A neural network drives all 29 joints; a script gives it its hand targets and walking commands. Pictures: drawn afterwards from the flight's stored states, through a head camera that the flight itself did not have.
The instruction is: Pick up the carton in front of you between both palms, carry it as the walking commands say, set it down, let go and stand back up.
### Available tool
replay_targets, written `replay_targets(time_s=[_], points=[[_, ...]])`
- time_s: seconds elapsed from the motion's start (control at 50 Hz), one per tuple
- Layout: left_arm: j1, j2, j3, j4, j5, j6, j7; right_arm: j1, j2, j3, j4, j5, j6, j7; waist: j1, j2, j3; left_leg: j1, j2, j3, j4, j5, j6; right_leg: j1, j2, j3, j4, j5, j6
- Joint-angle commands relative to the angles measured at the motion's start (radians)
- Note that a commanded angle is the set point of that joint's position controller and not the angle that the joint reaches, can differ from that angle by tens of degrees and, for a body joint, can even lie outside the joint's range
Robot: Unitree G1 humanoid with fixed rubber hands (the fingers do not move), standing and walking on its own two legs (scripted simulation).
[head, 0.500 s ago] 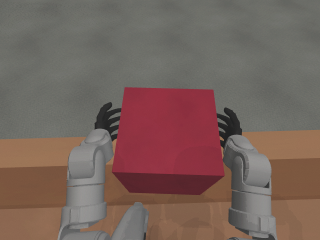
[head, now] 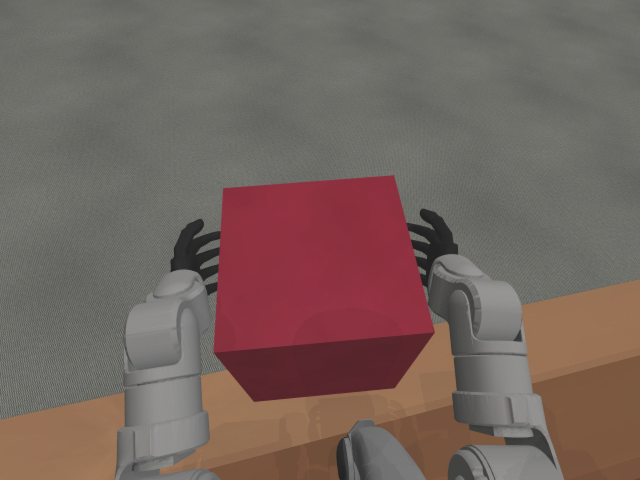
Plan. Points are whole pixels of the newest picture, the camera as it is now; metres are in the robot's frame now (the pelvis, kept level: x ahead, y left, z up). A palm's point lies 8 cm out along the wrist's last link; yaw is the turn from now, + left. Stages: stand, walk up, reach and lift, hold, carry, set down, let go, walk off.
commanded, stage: carry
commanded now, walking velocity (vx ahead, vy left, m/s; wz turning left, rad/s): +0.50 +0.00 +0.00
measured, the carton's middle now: (317, 298) +0.34 -0.03 +0.01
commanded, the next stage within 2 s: none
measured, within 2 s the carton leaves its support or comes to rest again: neither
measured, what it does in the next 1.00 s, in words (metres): goes down: right foot 0.11 m lower, then left foot 0.11 m lower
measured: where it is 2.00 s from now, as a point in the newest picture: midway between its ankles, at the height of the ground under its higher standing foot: (281, 222)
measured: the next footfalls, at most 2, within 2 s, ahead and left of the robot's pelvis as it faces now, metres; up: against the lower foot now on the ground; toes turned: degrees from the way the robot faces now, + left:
right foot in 0.10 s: +0.25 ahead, -0.07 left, -0.11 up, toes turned -1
left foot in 0.52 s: +0.57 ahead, +0.07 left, -0.22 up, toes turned +2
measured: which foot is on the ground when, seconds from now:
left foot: down 0.00-0.12, up 0.14-0.50, down 0.52-0.98, up 1.00-1.00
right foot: up 0.00-0.08, down 0.10-0.54, up 0.56-0.94, down 0.96-1.00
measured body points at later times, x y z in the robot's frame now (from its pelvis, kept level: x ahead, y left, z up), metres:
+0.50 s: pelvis +0.39 +0.00 -0.14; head +0.41 +0.00 +0.31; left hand +0.73 +0.16 -0.05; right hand +0.73 -0.14 -0.07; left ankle +0.54 +0.09 -0.86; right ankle +0.22 -0.06 -0.79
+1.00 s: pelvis +0.79 -0.01 -0.29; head +0.80 -0.01 +0.16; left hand +1.14 +0.13 -0.18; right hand +1.14 -0.17 -0.18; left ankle +0.56 +0.08 -0.86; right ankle +0.90 -0.07 -1.02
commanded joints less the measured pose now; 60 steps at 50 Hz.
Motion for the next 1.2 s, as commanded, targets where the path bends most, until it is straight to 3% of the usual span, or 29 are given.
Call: replay_targets(time_s=[0.0, 0.04, 0.08, 0.1, 0.12, 0.18, 0.22, 0.28, 0.34, 0.42, 0.44, 0.48, 0.5, 0.52, 0.54, 0.58, 0.6, 0.64, 0.72, 0.82, 0.88, 0.92, 0.94, 0.96, 0.98, 1.0, 1.02, 1.08, 1.18], points=[[-0.589, -0.772, -0.670, -0.062, -0.198, -0.030, -0.055, -0.558, 0.875, 0.640, -0.165, 0.285, -0.019, 0.135, -0.032, 0.133, -0.303, 0.116, 0.127, -0.162, -0.080, 0.711, 0.018, 0.231, 0.099, -0.159, -0.217, 0.202, 0.000], [-0.540, -0.723, -0.655, -0.051, -0.181, -0.019, -0.048, -0.531, 0.835, 0.635, -0.153, 0.265, -0.010, 0.127, 0.047, 0.141, -0.377, 0.078, 0.149, -0.123, 0.092, 0.829, -0.015, 0.448, 0.108, -0.176, -0.151, 0.283, -0.031], [-0.485, -0.680, -0.635, -0.041, -0.167, -0.006, -0.043, -0.520, 0.816, 0.621, -0.156, 0.243, 0.005, 0.117, 0.296, 0.002, -0.455, -0.053, 0.141, -0.017, 0.601, 1.035, -0.102, 0.762, 0.064, -0.123, -0.251, 0.146, -0.087], [-0.478, -0.645, -0.614, -0.030, -0.161, 0.005, -0.043, -0.528, 0.800, 0.600, -0.162, 0.212, 0.012, 0.109, 0.286, -0.183, -0.400, -0.354, 0.028, 0.013, 0.882, 0.095, -0.129, 0.930, -0.087, 0.037, -0.135, 0.413, -0.135], [-0.475, -0.639, -0.635, -0.001, -0.192, 0.013, -0.037, -0.485, 0.755, 0.568, -0.141, 0.189, 0.026, 0.098, 0.196, -0.168, -0.489, -0.553, 0.032, -0.119, 0.877, -0.018, -0.131, 1.115, -0.237, 0.376, -0.030, 0.514, -0.242], [-0.629, -0.762, -0.733, -0.040, -0.324, 0.012, -0.056, -0.439, 0.692, 0.464, -0.138, 0.095, 0.037, 0.066, 0.179, 0.043, -0.454, -0.691, 0.144, -0.195, 0.660, 0.135, -0.113, 0.900, -0.303, 0.620, -0.139, -0.180, -0.324], [-0.712, -0.845, -0.766, -0.049, -0.377, 0.003, -0.084, -0.470, 0.731, 0.457, -0.131, 0.063, 0.026, 0.068, 0.156, 0.091, -0.368, -0.530, 0.163, -0.169, 0.389, 0.186, -0.130, 0.612, -0.257, 0.541, -0.173, -0.185, -0.314], [-0.759, -0.917, -0.786, -0.029, -0.411, -0.028, -0.113, -0.524, 0.808, 0.501, -0.156, 0.072, -0.012, 0.087, 0.170, -0.046, -0.386, -0.418, 0.148, -0.089, 0.347, 0.435, -0.111, 0.532, -0.219, 0.407, -0.133, 0.057, -0.249], [-0.687, -0.931, -0.784, 0.015, -0.408, -0.052, -0.122, -0.522, 0.832, 0.549, -0.180, 0.088, -0.039, 0.095, 0.224, 0.001, -0.369, -0.510, 0.128, -0.059, -0.051, 0.812, -0.099, 0.630, -0.046, 0.234, 0.007, -0.141, -0.172], [-0.588, -0.872, -0.759, 0.015, -0.378, -0.072, -0.111, -0.507, 0.794, 0.577, -0.223, 0.100, -0.045, 0.090, 0.255, -0.083, -0.315, -0.191, 0.064, 0.053, -0.375, 1.013, -0.090, 0.500, 0.014, 0.130, 0.070, -0.250, -0.132], [-0.573, -0.852, -0.748, 0.012, -0.368, -0.070, -0.106, -0.503, 0.774, 0.575, -0.226, 0.100, -0.040, 0.086, 0.246, -0.097, -0.330, -0.092, 0.039, 0.099, -0.357, 1.070, -0.079, 0.465, 0.016, 0.091, 0.123, -0.262, -0.118], [-0.531, -0.804, -0.734, 0.018, -0.340, -0.059, -0.097, -0.443, 0.723, 0.570, -0.219, 0.099, -0.027, 0.078, 0.078, -0.092, -0.431, 0.143, 0.044, 0.096, -0.362, 1.016, -0.042, 0.477, -0.007, 0.015, 0.424, 0.054, -0.055], [-0.537, -0.778, -0.724, 0.012, -0.320, -0.051, -0.091, -0.413, 0.707, 0.560, -0.213, 0.092, -0.021, 0.074, -0.050, 0.044, -0.454, 0.320, 0.092, 0.050, -0.429, 0.952, -0.007, 0.371, 0.009, -0.041, 0.716, 0.040, -0.008], [-0.531, -0.755, -0.694, 0.020, -0.297, -0.042, -0.080, -0.400, 0.658, 0.546, -0.205, 0.084, -0.009, 0.072, 0.003, 0.239, -0.412, 0.495, 0.256, -0.108, -0.263, 1.291, 0.028, 0.062, 0.104, -0.064, 0.971, -0.762, 0.023], [-0.477, -0.703, -0.646, 0.034, -0.270, -0.027, -0.064, -0.393, 0.642, 0.560, -0.173, 0.111, 0.005, 0.065, 0.059, 0.212, -0.518, 0.735, 0.431, -0.427, -0.154, 1.310, 0.136, -0.190, 0.106, 0.048, 1.061, -0.861, 0.042], [-0.483, -0.645, -0.581, 0.017, -0.209, -0.013, -0.035, -0.464, 0.696, 0.599, -0.197, 0.185, 0.005, 0.067, 0.002, 0.098, -0.507, 0.605, 0.474, -0.672, -0.291, 0.677, 0.243, -0.310, 0.039, 0.084, 0.959, -0.780, 0.020], [-0.480, -0.657, -0.569, 0.009, -0.194, -0.010, -0.028, -0.522, 0.746, 0.627, -0.213, 0.229, 0.009, 0.075, 0.028, -0.024, -0.442, 0.484, 0.444, -0.652, -0.286, 0.637, 0.207, -0.295, 0.006, 0.107, 0.826, -0.675, 0.012], [-0.496, -0.681, -0.555, 0.003, -0.160, -0.016, -0.029, -0.616, 0.834, 0.664, -0.226, 0.287, 0.000, 0.098, 0.060, -0.029, -0.348, 0.208, 0.416, -0.566, -0.316, 0.674, 0.191, -0.158, -0.019, 0.100, 0.618, -0.597, 0.022], [-0.579, -0.770, -0.623, -0.038, -0.180, -0.051, -0.049, -0.655, 0.915, 0.688, -0.198, 0.318, -0.029, 0.134, 0.037, 0.141, -0.369, 0.157, 0.337, -0.368, -0.300, 0.913, 0.127, -0.004, -0.003, -0.016, 0.383, -0.317, 0.017], [-0.543, -0.755, -0.667, -0.090, -0.184, -0.069, -0.057, -0.542, 0.886, 0.680, -0.186, 0.309, -0.051, 0.140, -0.048, 0.082, -0.331, 0.180, 0.148, -0.180, -0.167, 0.619, 0.054, 0.137, 0.053, -0.096, -0.217, 0.187, 0.000], [-0.509, -0.684, -0.657, -0.092, -0.174, -0.053, -0.048, -0.498, 0.830, 0.667, -0.177, 0.287, -0.039, 0.129, -0.014, 0.117, -0.294, 0.163, 0.151, -0.165, -0.062, 0.572, 0.027, 0.277, 0.051, -0.115, -0.324, 0.262, -0.019], [-0.448, -0.630, -0.632, -0.073, -0.162, -0.035, -0.039, -0.476, 0.796, 0.651, -0.158, 0.266, -0.020, 0.114, 0.099, 0.105, -0.367, 0.155, 0.145, -0.099, 0.220, 0.800, -0.013, 0.536, 0.040, -0.154, -0.384, 0.218, -0.040], [-0.433, -0.603, -0.614, -0.071, -0.155, -0.026, -0.035, -0.461, 0.770, 0.632, -0.154, 0.252, -0.009, 0.107, 0.180, 0.049, -0.435, 0.037, 0.120, -0.039, 0.442, 0.720, -0.041, 0.742, -0.007, -0.104, -0.357, 0.127, -0.050], [-0.470, -0.569, -0.607, -0.063, -0.152, -0.016, -0.031, -0.484, 0.766, 0.615, -0.161, 0.236, 0.001, 0.099, 0.125, -0.170, -0.484, -0.357, 0.075, -0.056, 0.690, 0.009, -0.098, 1.093, -0.256, 0.137, -0.051, 0.651, -0.154], [-0.427, -0.573, -0.608, -0.017, -0.182, -0.005, -0.026, -0.457, 0.717, 0.584, -0.145, 0.228, 0.019, 0.085, 0.187, -0.185, -0.578, -0.557, 0.074, -0.119, 0.801, -0.048, -0.118, 1.267, -0.329, 0.346, 0.010, 0.616, -0.242], [-0.423, -0.581, -0.620, -0.033, -0.218, -0.007, -0.024, -0.434, 0.711, 0.582, -0.171, 0.221, 0.026, 0.076, 0.228, -0.225, -0.633, -0.683, 0.071, -0.117, 0.846, -0.010, -0.127, 1.262, -0.396, 0.572, -0.137, 0.087, -0.345], [-0.457, -0.654, -0.643, -0.048, -0.244, -0.009, -0.033, -0.482, 0.723, 0.572, -0.200, 0.202, 0.023, 0.067, 0.217, -0.079, -0.595, -0.675, 0.112, -0.128, 0.757, 0.042, -0.115, 1.125, -0.345, 0.598, -0.223, -0.148, -0.313], [-0.662, -0.817, -0.756, -0.135, -0.374, -0.029, -0.080, -0.514, 0.788, 0.538, -0.216, 0.150, 0.001, 0.071, 0.173, 0.036, -0.482, -0.578, 0.165, -0.123, 0.558, 0.222, -0.109, 0.803, -0.279, 0.450, -0.251, -0.091, -0.251], [-0.669, -0.881, -0.805, -0.111, -0.409, -0.064, -0.125, -0.492, 0.821, 0.575, -0.236, 0.102, -0.043, 0.081, 0.176, -0.088, -0.460, -0.575, 0.175, -0.054, 0.254, 0.337, -0.116, 0.776, -0.195, 0.266, -0.256, 0.084, -0.206]])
